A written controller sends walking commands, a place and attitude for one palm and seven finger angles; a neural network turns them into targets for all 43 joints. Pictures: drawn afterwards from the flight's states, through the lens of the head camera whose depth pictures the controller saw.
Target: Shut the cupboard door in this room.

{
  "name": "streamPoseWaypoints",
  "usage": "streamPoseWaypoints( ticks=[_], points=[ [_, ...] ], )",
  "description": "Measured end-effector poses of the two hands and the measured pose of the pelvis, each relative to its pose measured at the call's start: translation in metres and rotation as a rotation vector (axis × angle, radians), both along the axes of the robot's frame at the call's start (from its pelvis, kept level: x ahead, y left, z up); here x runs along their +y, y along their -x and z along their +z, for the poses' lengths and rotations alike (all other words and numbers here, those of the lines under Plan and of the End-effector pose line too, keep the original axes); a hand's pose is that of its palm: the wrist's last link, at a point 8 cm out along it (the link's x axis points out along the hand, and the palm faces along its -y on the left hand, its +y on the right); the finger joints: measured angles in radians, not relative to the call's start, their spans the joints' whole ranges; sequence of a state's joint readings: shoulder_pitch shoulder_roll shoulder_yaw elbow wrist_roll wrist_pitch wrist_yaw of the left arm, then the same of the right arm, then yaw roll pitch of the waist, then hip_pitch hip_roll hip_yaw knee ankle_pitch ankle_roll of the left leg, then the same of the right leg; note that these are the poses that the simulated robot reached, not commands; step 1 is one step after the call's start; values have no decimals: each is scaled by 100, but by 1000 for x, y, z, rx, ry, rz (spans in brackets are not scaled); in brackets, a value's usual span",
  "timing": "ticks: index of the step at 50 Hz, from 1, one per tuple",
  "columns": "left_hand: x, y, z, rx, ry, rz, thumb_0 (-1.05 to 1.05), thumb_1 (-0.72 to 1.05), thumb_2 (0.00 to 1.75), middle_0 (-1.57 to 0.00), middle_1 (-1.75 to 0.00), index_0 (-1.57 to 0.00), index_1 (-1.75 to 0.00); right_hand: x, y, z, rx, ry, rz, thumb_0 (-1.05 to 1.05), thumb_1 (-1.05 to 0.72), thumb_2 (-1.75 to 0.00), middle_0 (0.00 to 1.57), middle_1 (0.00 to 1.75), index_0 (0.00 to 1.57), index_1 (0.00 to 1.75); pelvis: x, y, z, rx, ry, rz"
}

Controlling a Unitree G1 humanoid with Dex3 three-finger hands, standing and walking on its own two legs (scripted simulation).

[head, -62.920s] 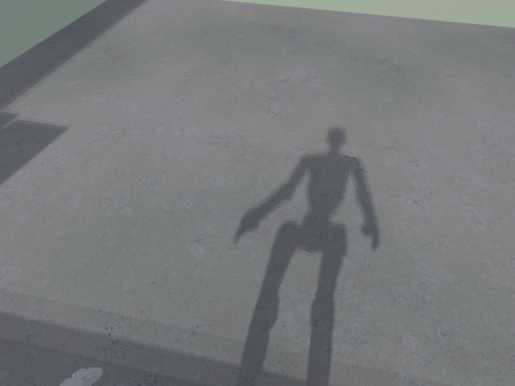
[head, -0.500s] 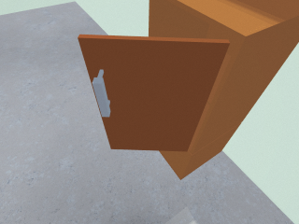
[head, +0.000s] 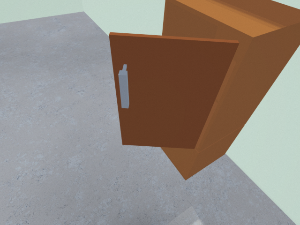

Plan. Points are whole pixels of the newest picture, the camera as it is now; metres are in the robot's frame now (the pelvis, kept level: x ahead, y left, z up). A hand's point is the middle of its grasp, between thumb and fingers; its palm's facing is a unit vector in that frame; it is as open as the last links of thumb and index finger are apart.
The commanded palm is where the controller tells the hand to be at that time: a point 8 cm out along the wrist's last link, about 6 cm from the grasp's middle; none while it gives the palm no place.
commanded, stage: come to a stop and stand still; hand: left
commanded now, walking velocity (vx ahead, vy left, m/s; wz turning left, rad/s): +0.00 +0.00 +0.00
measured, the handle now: (125, 86) +0.54 +0.12 +0.07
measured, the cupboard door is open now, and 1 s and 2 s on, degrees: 56 56 56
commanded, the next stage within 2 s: look again from close up in 1.42 s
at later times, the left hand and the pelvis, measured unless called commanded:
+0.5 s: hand out of the picture -0.12 +0.21 -0.19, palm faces +0.13 -0.97 -0.19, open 7.3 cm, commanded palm none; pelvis -0.07 +0.03 -0.01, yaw +3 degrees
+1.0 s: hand out of the picture -0.12 +0.23 -0.17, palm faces -0.04 -0.98 -0.18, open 7.3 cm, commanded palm none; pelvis -0.15 +0.05 +0.01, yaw -3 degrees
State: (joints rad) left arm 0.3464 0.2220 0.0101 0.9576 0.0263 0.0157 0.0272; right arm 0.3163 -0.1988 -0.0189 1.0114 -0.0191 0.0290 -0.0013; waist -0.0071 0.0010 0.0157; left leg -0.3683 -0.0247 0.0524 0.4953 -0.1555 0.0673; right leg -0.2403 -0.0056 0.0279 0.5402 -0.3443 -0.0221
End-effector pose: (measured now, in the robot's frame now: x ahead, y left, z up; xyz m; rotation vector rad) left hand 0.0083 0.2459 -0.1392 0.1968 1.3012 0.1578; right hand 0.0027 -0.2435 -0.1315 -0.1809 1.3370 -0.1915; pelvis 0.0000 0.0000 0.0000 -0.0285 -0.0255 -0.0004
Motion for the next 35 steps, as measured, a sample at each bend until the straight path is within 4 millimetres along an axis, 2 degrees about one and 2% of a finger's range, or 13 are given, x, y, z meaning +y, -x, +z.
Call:
streamPoseWaypoints(
  ticks=[5,9,17,22,25,27,30,32,35],
  points=[
    [2,44,-1,86,11,30,0,91,89,-20,-30,-20,-30,-2,-2,3,-18,16,12,0,-91,-90,21,30,20,30,4,9,2,-6,-1,3],
    [2,71,-3,130,23,49,0,91,89,-20,-30,-20,-30,-4,-10,6,-57,32,25,0,-91,-90,21,30,20,30,8,18,2,-14,0,4],
    [4,99,-8,127,47,85,0,91,89,-20,-30,-20,-30,0,-21,12,-120,54,63,0,-91,-90,21,30,20,30,16,39,1,-30,6,20],
    [9,120,-14,103,49,130,0,91,89,-20,-30,-20,-30,6,-21,12,-139,62,90,0,-91,-90,21,30,20,30,21,57,-4,-40,11,45],
    [16,135,-25,106,47,149,0,91,89,-20,-30,-20,-30,12,-16,11,-158,73,78,0,-91,-90,21,30,20,30,29,68,-11,-45,16,57],
    [26,132,-37,107,43,123,0,91,89,-20,-30,-20,-30,16,-5,13,-201,86,53,0,-91,-90,21,30,20,30,35,73,-17,-48,7,36],
    [45,110,-54,53,37,78,1,91,89,-20,-30,-20,-30,24,28,2,-216,118,35,0,-91,-90,21,30,20,30,46,88,-33,-48,3,20],
    [53,93,-53,1,31,58,1,91,89,-20,-30,-20,-30,35,57,-4,-154,112,22,0,-91,-90,20,30,20,30,50,98,-33,-59,-22,4],
    [59,74,-38,-72,31,33,1,91,89,-20,-30,-20,-30,56,98,-5,-55,66,3,0,-91,-90,20,29,20,30,54,108,-22,-44,-19,-2]
  ],
)
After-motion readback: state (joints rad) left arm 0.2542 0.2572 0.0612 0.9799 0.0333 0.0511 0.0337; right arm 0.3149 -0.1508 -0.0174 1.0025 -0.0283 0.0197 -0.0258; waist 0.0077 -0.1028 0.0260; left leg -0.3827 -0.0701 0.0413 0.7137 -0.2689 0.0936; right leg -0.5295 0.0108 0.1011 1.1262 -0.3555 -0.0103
